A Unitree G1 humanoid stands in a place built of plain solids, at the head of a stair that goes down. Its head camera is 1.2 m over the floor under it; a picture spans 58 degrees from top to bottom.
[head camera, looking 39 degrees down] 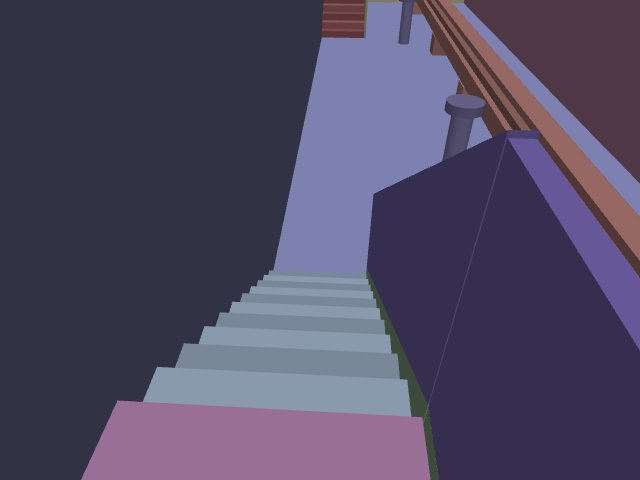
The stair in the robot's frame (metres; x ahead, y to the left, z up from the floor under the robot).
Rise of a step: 0.16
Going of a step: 0.23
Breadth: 0.92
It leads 3 degrees to the right of straight ahead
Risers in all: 11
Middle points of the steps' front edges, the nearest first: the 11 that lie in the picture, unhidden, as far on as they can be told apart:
0.69 0.16 0.00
0.91 0.14 -0.16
1.14 0.13 -0.32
1.37 0.12 -0.48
1.60 0.10 -0.64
1.83 0.09 -0.80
2.06 0.08 -0.96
2.28 0.06 -1.11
2.51 0.05 -1.27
2.74 0.04 -1.43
2.97 0.02 -1.59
